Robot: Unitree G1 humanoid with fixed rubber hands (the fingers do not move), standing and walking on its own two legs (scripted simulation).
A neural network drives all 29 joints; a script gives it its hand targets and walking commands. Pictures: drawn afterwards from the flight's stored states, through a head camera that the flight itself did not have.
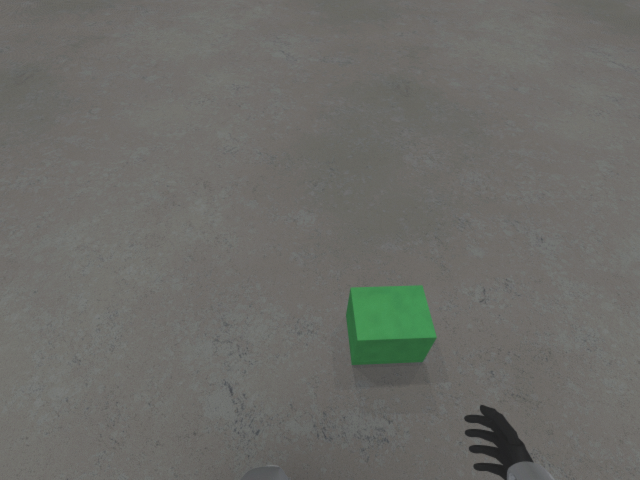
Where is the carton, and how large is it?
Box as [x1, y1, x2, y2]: [346, 285, 436, 364]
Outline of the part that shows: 422,285 350,288 346,318 352,364 412,362 423,360 436,336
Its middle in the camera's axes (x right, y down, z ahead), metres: +0.23 +0.27 +1.27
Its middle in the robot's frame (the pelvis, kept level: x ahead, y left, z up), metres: +0.70 -0.14 -0.67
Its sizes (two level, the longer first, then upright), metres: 0.239 0.187 0.180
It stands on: the floor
